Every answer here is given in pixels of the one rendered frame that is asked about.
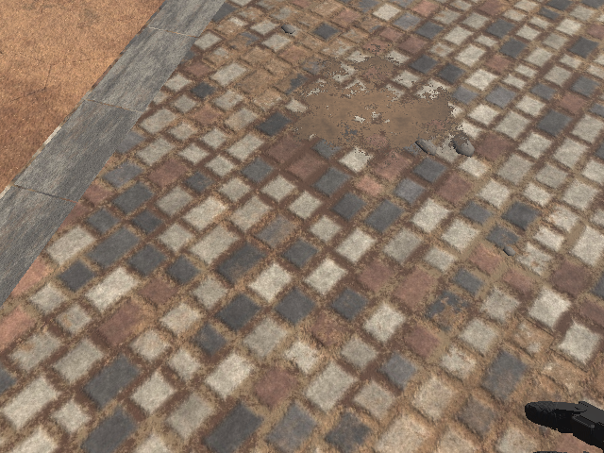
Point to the robot right hand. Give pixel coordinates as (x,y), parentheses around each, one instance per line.
(584,420)

